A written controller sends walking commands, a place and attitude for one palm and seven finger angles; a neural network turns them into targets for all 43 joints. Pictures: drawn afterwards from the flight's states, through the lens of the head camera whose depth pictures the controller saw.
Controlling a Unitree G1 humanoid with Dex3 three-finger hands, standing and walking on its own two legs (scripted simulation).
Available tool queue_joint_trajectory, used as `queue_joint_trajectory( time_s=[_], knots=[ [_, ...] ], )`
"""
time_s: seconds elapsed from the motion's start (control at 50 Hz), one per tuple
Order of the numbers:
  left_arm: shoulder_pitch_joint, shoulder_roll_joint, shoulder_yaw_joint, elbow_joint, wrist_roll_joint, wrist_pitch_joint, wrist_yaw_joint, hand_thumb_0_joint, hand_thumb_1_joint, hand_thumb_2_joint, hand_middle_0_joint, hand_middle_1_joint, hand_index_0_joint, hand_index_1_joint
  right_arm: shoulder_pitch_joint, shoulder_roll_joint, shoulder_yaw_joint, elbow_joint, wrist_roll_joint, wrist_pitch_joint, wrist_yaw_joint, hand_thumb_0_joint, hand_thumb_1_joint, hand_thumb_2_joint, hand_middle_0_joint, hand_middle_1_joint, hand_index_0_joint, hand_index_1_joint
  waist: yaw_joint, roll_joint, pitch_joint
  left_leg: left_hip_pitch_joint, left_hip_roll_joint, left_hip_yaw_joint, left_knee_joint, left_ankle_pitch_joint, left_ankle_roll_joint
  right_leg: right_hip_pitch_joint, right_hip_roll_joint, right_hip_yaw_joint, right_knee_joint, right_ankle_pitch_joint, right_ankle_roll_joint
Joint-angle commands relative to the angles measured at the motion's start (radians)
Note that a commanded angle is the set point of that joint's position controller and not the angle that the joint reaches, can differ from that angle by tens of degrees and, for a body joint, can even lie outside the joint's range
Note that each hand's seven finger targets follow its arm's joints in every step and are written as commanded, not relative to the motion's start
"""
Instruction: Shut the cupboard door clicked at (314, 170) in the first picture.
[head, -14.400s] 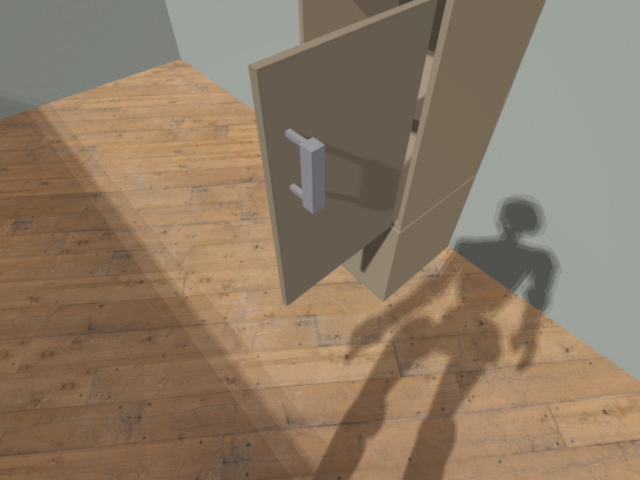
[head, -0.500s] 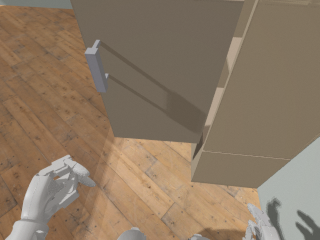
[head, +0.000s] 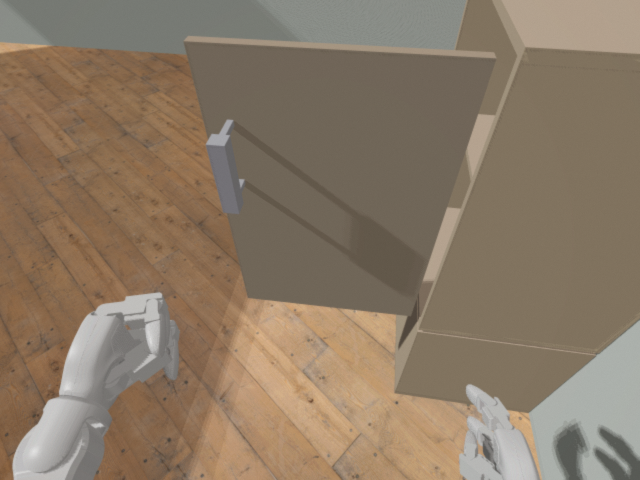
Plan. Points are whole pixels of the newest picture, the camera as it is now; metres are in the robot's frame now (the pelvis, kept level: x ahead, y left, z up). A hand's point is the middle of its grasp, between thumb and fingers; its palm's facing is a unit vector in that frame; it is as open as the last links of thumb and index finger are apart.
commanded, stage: raise the hand and make a fist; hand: left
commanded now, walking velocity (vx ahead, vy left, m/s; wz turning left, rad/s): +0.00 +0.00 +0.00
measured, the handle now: (230, 167) +0.53 +0.19 +0.11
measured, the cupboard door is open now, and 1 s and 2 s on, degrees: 91 91 91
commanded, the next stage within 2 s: bring the fist close to the handle in 0.46 s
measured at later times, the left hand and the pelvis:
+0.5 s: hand (188, 347) +0.23 +0.16 +0.11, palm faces -0.01 -1.00 -0.06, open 3.1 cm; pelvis +0.00 -0.02 +0.01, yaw +0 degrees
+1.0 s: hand (208, 280) +0.31 +0.17 +0.11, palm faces -0.02 -1.00 -0.05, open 3.1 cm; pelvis +0.01 -0.02 +0.01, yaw -1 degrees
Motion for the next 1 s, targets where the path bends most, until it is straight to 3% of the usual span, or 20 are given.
queue_joint_trajectory(
  time_s=[0.0, 0.04, 0.1, 0.16, 0.22, 0.28, 0.34, 0.38, 0.44, 0.54, 0.58, 0.68, 0.76, 0.82, 0.86, 0.88, 0.9, 0.94, 0.96, 0.98],
  knots=[
    [-0.153, 0.138, 0.086, -0.222, -0.023, -0.042, -0.007, 0.000, 0.900, 0.900, -1.300, -1.500, -1.300, -1.500, -0.076, -0.137, -0.069, -0.149, 0.010, -0.068, -0.014, 0.000, -0.900, -0.900, 0.200, 0.300, 0.200, 0.300, -0.014, 0.005, -0.136, 0.111, -0.008, -0.057, -0.205, 0.208, -0.009, 0.066, 0.043, 0.009, -0.129, 0.204, -0.025],
    [-0.167, 0.141, 0.097, -0.219, -0.031, -0.035, -0.006, 0.000, 0.900, 0.900, -1.300, -1.500, -1.300, -1.500, -0.082, -0.135, -0.068, -0.142, 0.012, -0.074, -0.016, 0.000, -0.900, -0.900, 0.200, 0.300, 0.200, 0.300, -0.011, 0.007, -0.131, 0.122, -0.011, -0.050, -0.213, 0.206, -0.008, 0.079, 0.040, 0.014, -0.147, 0.205, -0.024],
    [-0.120, 0.117, 0.091, -0.153, -0.037, -0.020, -0.012, 0.000, 0.900, 0.900, -1.300, -1.500, -1.300, -1.500, -0.084, -0.138, -0.070, -0.134, 0.013, -0.078, -0.015, 0.000, -0.900, -0.900, 0.200, 0.300, 0.200, 0.300, -0.007, -0.053, -0.093, 0.101, -0.014, -0.042, -0.217, 0.208, -0.006, 0.088, 0.035, 0.021, -0.166, 0.208, -0.019],
    [-0.128, 0.123, 0.094, -0.183, -0.032, -0.033, -0.011, 0.000, 0.900, 0.900, -1.300, -1.500, -1.300, -1.500, -0.084, -0.138, -0.075, -0.133, 0.011, -0.084, -0.011, 0.000, -0.900, -0.900, 0.200, 0.300, 0.200, 0.300, -0.003, -0.011, -0.121, 0.118, -0.019, -0.031, -0.217, 0.227, -0.007, 0.103, 0.031, 0.027, -0.165, 0.228, -0.019],
    [-0.130, 0.130, 0.104, -0.182, -0.030, -0.053, -0.002, 0.000, 0.900, 0.900, -1.300, -1.500, -1.300, -1.500, -0.082, -0.137, -0.079, -0.127, 0.008, -0.087, -0.010, 0.000, -0.900, -0.900, 0.200, 0.300, 0.200, 0.300, -0.006, -0.039, -0.124, 0.116, -0.019, -0.023, -0.208, 0.237, -0.003, 0.105, 0.028, 0.036, -0.169, 0.241, -0.014],
    [-0.137, 0.153, 0.118, -0.181, -0.026, -0.074, 0.009, 0.000, 0.900, 0.900, -1.300, -1.500, -1.300, -1.500, -0.085, -0.141, -0.081, -0.120, 0.007, -0.093, -0.011, 0.000, -0.900, -0.900, 0.200, 0.300, 0.200, 0.300, -0.009, -0.037, -0.104, 0.106, -0.020, -0.019, -0.203, 0.211, -0.002, 0.097, 0.025, 0.051, -0.180, 0.201, -0.013],
    [-0.145, 0.131, 0.096, -0.188, -0.020, -0.089, 0.013, 0.000, 0.900, 0.900, -1.300, -1.500, -1.300, -1.500, -0.090, -0.136, -0.082, -0.117, 0.011, -0.098, -0.011, 0.000, -0.900, -0.900, 0.200, 0.300, 0.200, 0.300, -0.013, -0.010, -0.103, 0.112, -0.021, -0.013, -0.207, 0.186, -0.002, 0.080, 0.022, 0.053, -0.188, 0.166, -0.011],
    [-0.132, 0.151, 0.109, -0.163, -0.020, -0.092, 0.013, 0.000, 0.900, 0.900, -1.300, -1.500, -1.300, -1.500, -0.088, -0.142, -0.083, -0.112, 0.008, -0.102, -0.013, 0.000, -0.900, -0.900, 0.200, 0.300, 0.200, 0.300, -0.017, -0.058, -0.092, 0.094, -0.020, -0.015, -0.201, 0.172, 0.000, 0.085, 0.018, 0.068, -0.203, 0.135, -0.007],
    [-0.143, 0.132, 0.090, -0.181, -0.018, -0.098, 0.010, 0.000, 0.900, 0.900, -1.300, -1.500, -1.300, -1.500, -0.095, -0.138, -0.084, -0.109, 0.012, -0.108, -0.012, 0.000, -0.900, -0.900, 0.200, 0.300, 0.200, 0.300, -0.018, -0.016, -0.101, 0.110, -0.021, -0.009, -0.202, 0.181, 0.000, 0.082, 0.015, 0.066, -0.200, 0.151, -0.007],
    [-0.130, 0.131, 0.096, -0.159, -0.023, -0.095, 0.009, 0.000, 0.900, 0.900, -1.300, -1.500, -1.300, -1.500, -0.095, -0.138, -0.086, -0.105, 0.011, -0.113, -0.014, 0.000, -0.900, -0.900, 0.200, 0.300, 0.200, 0.300, -0.021, -0.050, -0.106, 0.104, -0.021, -0.006, -0.195, 0.179, 0.001, 0.079, 0.011, 0.075, -0.208, 0.145, 0.002],
    [-0.221, 0.169, 0.115, -0.134, -0.019, -0.101, 0.015, 0.000, 0.900, 0.900, -1.300, -1.500, -1.300, -1.500, -0.091, -0.145, -0.084, -0.085, 0.008, -0.109, -0.021, 0.000, -0.900, -0.900, 0.200, 0.300, 0.200, 0.300, -0.039, -0.076, -0.072, 0.090, -0.018, -0.009, -0.186, 0.169, 0.003, 0.064, 0.009, 0.090, -0.218, 0.122, 0.006],
    [-0.380, 0.178, 0.106, -0.047, -0.014, -0.103, 0.005, 0.000, 0.900, 0.900, -1.300, -1.500, -1.300, -1.500, -0.098, -0.147, -0.083, -0.062, 0.014, -0.106, -0.030, 0.000, -0.900, -0.900, 0.200, 0.300, 0.200, 0.300, -0.047, -0.038, -0.094, 0.119, -0.016, -0.012, -0.196, 0.162, 0.004, 0.055, 0.011, 0.086, -0.216, 0.108, 0.002],
    [-0.430, 0.157, 0.084, 0.012, -0.011, -0.089, -0.001, 0.000, 0.900, 0.900, -1.300, -1.500, -1.300, -1.500, -0.097, -0.147, -0.084, -0.055, 0.015, -0.108, -0.030, 0.000, -0.900, -0.900, 0.200, 0.300, 0.200, 0.300, -0.036, -0.023, -0.146, 0.149, -0.019, -0.012, -0.208, 0.210, 0.001, 0.078, 0.012, 0.063, -0.193, 0.196, -0.003],
    [-0.442, 0.187, 0.122, 0.094, -0.008, -0.067, 0.003, 0.000, 0.900, 0.900, -1.300, -1.500, -1.300, -1.500, -0.090, -0.152, -0.086, -0.052, 0.014, -0.095, -0.026, 0.000, -0.900, -0.900, 0.200, 0.300, 0.200, 0.300, -0.028, -0.076, -0.149, 0.128, -0.018, -0.006, -0.207, 0.239, 0.000, 0.101, 0.009, 0.070, -0.192, 0.243, 0.002],
    [-0.508, 0.189, 0.121, 0.108, -0.002, -0.066, 0.009, 0.000, 0.900, 0.900, -1.300, -1.500, -1.300, -1.500, -0.093, -0.151, -0.087, -0.051, 0.014, -0.086, -0.023, 0.000, -0.900, -0.900, 0.200, 0.300, 0.200, 0.300, -0.029, -0.051, -0.163, 0.138, -0.020, 0.000, -0.211, 0.243, -0.001, 0.098, 0.008, 0.068, -0.189, 0.248, 0.001],
    [-0.499, 0.226, 0.159, 0.125, 0.000, -0.066, 0.018, 0.000, 0.900, 0.900, -1.300, -1.500, -1.300, -1.500, -0.092, -0.152, -0.089, -0.051, 0.012, -0.081, -0.024, 0.000, -0.900, -0.900, 0.200, 0.300, 0.200, 0.300, -0.019, -0.068, -0.166, 0.129, -0.016, 0.000, -0.211, 0.256, -0.001, 0.116, 0.008, 0.071, -0.189, 0.256, -0.001],
    [-0.528, 0.195, 0.133, 0.124, 0.000, -0.070, 0.018, 0.000, 0.900, 0.900, -1.300, -1.500, -1.300, -1.500, -0.097, -0.147, -0.085, -0.053, 0.011, -0.079, -0.020, 0.000, -0.900, -0.900, 0.200, 0.300, 0.200, 0.300, -0.023, -0.047, -0.179, 0.140, -0.021, 0.004, -0.213, 0.267, -0.001, 0.121, 0.005, 0.072, -0.186, 0.277, -0.001],
    [-0.551, 0.223, 0.166, 0.146, 0.001, -0.077, 0.022, 0.000, 0.900, 0.900, -1.300, -1.500, -1.300, -1.500, -0.088, -0.149, -0.090, -0.049, 0.011, -0.070, -0.018, 0.000, -0.900, -0.900, 0.200, 0.300, 0.200, 0.300, -0.021, -0.042, -0.207, 0.156, -0.019, 0.007, -0.210, 0.308, -0.003, 0.134, 0.010, 0.066, -0.173, 0.334, -0.004],
    [-0.579, 0.205, 0.140, 0.140, 0.006, -0.084, 0.020, 0.000, 0.900, 0.900, -1.300, -1.500, -1.300, -1.500, -0.089, -0.147, -0.089, -0.051, 0.011, -0.068, -0.015, 0.000, -0.900, -0.900, 0.200, 0.300, 0.200, 0.300, -0.027, -0.025, -0.206, 0.164, -0.018, 0.009, -0.213, 0.311, -0.004, 0.124, 0.011, 0.060, -0.171, 0.336, -0.005],
    [-0.609, 0.206, 0.129, 0.145, 0.010, -0.089, 0.023, 0.000, 0.900, 0.900, -1.300, -1.500, -1.300, -1.500, -0.084, -0.150, -0.090, -0.047, 0.011, -0.065, -0.015, 0.000, -0.900, -0.900, 0.200, 0.300, 0.200, 0.300, -0.036, -0.050, -0.207, 0.166, -0.014, 0.008, -0.209, 0.315, -0.002, 0.125, 0.012, 0.060, -0.172, 0.337, -0.003]
  ],
)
